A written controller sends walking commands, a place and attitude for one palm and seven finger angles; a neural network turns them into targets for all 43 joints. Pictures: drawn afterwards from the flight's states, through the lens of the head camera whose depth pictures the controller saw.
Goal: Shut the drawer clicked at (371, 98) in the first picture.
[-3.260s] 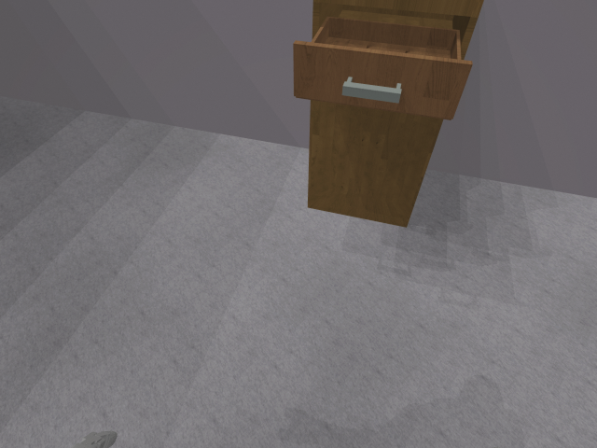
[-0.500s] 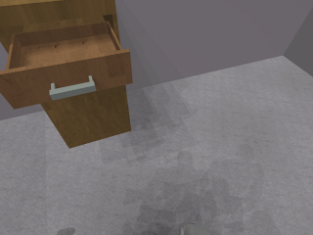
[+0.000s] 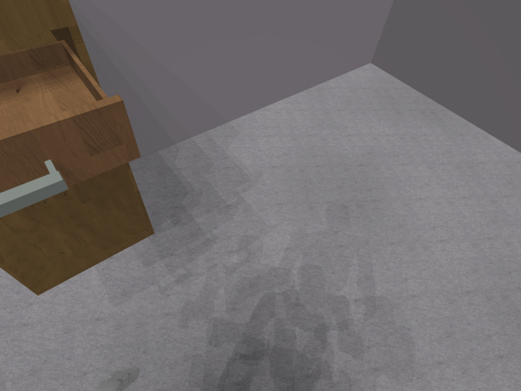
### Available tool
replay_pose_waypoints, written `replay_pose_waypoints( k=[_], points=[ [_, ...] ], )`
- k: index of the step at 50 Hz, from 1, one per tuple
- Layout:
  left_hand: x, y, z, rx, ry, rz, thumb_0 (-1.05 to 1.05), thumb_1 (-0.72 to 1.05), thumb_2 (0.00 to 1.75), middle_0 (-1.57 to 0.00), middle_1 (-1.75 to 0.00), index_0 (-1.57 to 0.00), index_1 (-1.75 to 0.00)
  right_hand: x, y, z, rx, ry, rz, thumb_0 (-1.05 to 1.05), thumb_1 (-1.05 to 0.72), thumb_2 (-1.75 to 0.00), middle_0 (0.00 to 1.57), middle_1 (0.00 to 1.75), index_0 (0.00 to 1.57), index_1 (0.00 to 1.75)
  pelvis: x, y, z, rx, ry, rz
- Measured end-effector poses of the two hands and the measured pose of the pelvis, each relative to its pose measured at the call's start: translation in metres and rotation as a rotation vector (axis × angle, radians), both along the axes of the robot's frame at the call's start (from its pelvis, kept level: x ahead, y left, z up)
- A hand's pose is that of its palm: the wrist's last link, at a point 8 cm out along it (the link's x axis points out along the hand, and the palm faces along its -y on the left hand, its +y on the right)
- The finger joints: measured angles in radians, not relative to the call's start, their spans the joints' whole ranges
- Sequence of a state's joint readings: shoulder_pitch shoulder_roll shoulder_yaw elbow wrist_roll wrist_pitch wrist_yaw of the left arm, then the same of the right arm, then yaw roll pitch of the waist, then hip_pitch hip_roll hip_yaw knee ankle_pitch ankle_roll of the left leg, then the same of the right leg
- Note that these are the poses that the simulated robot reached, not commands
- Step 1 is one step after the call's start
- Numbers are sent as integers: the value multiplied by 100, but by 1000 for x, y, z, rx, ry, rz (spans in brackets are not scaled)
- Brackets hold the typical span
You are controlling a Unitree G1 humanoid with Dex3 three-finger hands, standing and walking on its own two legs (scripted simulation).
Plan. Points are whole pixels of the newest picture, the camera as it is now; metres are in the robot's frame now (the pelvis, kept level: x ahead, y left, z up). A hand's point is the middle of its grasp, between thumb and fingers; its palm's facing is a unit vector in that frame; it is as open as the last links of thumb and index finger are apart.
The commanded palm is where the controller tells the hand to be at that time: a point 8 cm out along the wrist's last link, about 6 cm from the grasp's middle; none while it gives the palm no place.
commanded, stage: walk to a spot facing it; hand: left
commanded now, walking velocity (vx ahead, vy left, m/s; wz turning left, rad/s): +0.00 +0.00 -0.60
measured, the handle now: (13, 189) +0.38 +0.42 +0.05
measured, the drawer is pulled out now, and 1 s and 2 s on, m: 0.30 0.30 0.30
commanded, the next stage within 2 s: turn to face it in 1.62 s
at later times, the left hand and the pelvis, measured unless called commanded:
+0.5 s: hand (175, 380) +0.16 +0.15 -0.16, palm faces -0.29 -0.92 -0.24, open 7.4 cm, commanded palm none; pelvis +0.00 -0.01 -0.01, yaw -18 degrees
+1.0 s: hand (174, 369) +0.18 +0.15 -0.16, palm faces -0.52 -0.83 -0.19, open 7.4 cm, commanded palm none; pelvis -0.01 +0.02 +0.01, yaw -36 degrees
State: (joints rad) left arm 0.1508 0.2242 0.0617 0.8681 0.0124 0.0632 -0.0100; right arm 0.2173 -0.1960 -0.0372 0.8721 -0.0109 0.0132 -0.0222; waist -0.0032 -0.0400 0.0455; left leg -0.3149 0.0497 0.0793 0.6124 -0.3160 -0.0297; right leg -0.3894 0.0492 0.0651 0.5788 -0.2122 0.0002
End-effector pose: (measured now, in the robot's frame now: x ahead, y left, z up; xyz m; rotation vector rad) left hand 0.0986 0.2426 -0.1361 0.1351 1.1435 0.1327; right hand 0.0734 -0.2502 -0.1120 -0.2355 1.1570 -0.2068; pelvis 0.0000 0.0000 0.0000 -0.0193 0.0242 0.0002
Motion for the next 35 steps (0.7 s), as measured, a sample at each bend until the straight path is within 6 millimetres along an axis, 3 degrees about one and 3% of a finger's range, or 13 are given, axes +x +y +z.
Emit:
replay_pose_waypoints(
  k=[7, 13, 18, 26, 29, 35],
  points=[
    [-9, 22, 1, -13, 92, -48, 1, 91, 90, -20, -30, -20, -30, -11, 27, 19, 3, -24, -48, 0, -91, -90, 20, 30, 21, 30, 4, 16, 14, -20, -23, -90],
    [-4, 21, 5, -3, 142, -105, 1, 91, 90, -20, -30, -20, -30, -37, 28, 17, 16, 5, -145, 0, -92, -90, 20, 30, 21, 30, 5, 19, 18, -29, -32, -166],
    [19, 0, 7, 16, 139, -198, 1, 91, 90, -20, -30, -20, -30, -76, 15, 4, 39, 55, -248, 0, -91, -90, 20, 30, 21, 30, 3, 11, 14, -17, -36, -237],
    [70, -53, 13, 76, -7, -349, 0, 91, 90, -20, -30, -20, -30, -138, -19, -33, 82, 144, -394, 0, -91, -90, 20, 30, 21, 30, -5, -16, -6, -1, -33, -330],
    [75, -62, 21, 88, -22, -372, 0, 91, 90, -20, -30, -20, -30, -142, -26, -27, 77, 140, -424, 1, -91, -90, 20, 30, 20, 30, -9, -21, 0, 6, -32, -367],
    [79, -73, 25, 82, -7, -444, 0, 91, 90, -20, -30, -20, -30, -131, -34, -9, 53, 42, -457, 1, -91, -90, 19, 30, 20, 30, -12, -21, 9, 17, -23, -437]
  ],
)
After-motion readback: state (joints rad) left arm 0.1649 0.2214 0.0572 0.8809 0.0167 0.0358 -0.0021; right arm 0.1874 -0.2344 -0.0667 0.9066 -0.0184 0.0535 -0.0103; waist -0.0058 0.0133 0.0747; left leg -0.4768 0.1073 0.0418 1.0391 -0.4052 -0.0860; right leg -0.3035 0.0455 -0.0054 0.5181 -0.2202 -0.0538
